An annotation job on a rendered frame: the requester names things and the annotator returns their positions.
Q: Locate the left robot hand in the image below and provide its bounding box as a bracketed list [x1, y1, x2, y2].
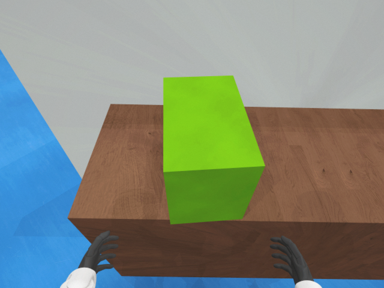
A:
[78, 230, 119, 274]

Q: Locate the right robot hand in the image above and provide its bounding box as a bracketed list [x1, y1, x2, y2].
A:
[270, 236, 314, 285]

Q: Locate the left robot forearm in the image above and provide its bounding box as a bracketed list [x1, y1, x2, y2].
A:
[60, 268, 97, 288]

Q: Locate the carton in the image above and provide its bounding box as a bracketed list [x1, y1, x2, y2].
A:
[163, 76, 265, 224]

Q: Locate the pedestal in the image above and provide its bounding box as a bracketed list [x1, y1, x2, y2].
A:
[68, 104, 384, 280]

